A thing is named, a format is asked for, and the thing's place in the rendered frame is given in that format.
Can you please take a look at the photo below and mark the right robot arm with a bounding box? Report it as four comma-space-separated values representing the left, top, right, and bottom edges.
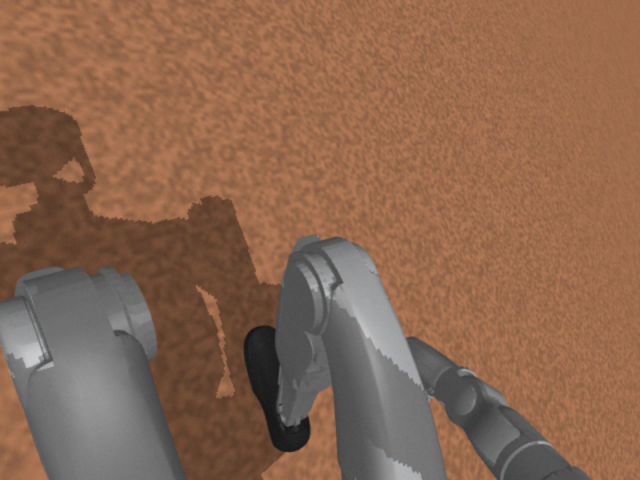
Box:
434, 366, 592, 480

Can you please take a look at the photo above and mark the right robot foot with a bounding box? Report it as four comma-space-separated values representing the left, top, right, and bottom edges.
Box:
244, 325, 310, 452

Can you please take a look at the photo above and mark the right robot hand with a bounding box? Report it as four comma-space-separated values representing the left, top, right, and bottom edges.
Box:
406, 336, 458, 403

